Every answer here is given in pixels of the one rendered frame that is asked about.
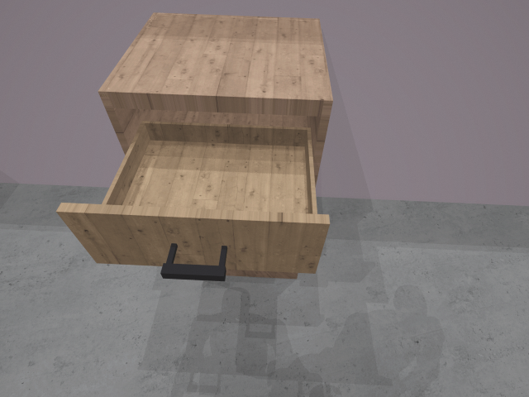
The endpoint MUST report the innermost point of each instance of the cabinet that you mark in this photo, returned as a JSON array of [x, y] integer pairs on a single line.
[[220, 69]]

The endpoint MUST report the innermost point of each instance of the drawer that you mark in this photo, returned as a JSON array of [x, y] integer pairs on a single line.
[[204, 186]]

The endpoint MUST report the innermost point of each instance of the handle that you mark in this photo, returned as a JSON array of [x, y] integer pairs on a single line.
[[193, 272]]

